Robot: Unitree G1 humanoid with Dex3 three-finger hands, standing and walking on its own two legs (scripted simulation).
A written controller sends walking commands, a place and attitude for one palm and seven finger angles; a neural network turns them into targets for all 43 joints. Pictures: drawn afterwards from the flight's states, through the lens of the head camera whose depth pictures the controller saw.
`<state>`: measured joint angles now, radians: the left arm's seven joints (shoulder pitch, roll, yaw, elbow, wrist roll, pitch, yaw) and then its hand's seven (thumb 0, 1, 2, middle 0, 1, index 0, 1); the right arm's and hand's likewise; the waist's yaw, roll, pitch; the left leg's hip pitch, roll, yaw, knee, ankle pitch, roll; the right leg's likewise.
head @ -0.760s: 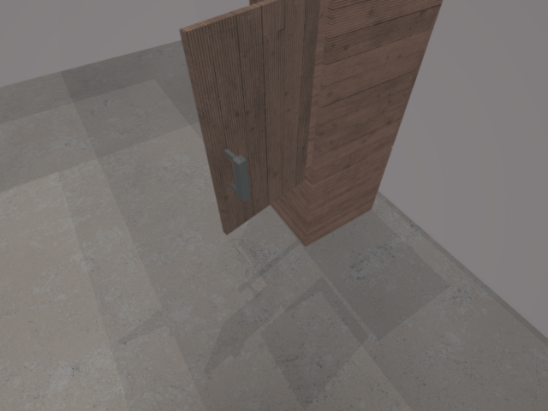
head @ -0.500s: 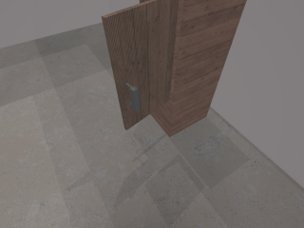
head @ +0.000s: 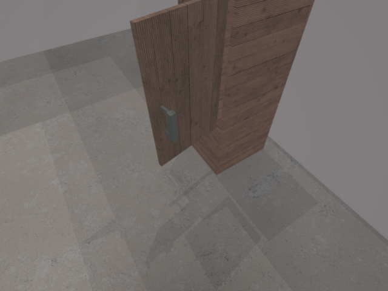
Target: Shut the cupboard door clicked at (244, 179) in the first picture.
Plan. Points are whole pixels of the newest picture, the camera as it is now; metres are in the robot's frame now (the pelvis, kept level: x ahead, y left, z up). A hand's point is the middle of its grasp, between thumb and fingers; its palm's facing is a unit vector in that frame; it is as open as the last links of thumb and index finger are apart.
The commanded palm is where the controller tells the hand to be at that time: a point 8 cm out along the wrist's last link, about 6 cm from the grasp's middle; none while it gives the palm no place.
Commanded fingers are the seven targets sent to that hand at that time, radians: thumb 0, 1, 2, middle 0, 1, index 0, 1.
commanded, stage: look at it before walking up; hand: left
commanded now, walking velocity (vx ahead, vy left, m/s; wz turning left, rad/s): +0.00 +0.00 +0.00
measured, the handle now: (168, 123) +0.65 +0.13 -0.11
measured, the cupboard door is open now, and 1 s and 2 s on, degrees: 100 100 100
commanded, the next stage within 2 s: walk around to get in front in 0.08 s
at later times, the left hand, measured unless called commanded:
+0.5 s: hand out of the picture +0.04 +0.21 -0.18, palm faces -0.08 -0.96 -0.26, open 7.4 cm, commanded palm none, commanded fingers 0.00 0.90 0.90 -0.20 -0.30 -0.20 -0.30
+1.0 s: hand out of the picture +0.07 +0.15 -0.17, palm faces -0.27 -0.92 -0.27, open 7.4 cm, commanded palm none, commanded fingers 0.00 0.90 0.90 -0.20 -0.30 -0.20 -0.30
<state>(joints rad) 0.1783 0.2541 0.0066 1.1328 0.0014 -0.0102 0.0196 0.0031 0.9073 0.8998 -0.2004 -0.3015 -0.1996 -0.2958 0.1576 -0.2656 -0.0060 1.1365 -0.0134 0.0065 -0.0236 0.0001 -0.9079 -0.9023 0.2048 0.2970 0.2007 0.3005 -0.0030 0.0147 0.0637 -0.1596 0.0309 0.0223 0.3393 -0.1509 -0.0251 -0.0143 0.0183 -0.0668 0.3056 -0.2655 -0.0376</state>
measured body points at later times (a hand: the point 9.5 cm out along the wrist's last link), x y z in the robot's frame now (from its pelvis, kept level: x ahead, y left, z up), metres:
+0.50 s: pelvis -0.01 +0.00 -0.01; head +0.03 -0.01 +0.44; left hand +0.05 +0.26 -0.16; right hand +0.01 -0.26 -0.17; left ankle +0.02 +0.14 -0.75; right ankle -0.06 -0.09 -0.75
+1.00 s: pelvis -0.03 -0.03 +0.00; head +0.02 -0.07 +0.44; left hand +0.08 +0.20 -0.14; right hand +0.00 -0.31 -0.15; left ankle +0.00 +0.13 -0.68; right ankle -0.05 -0.10 -0.75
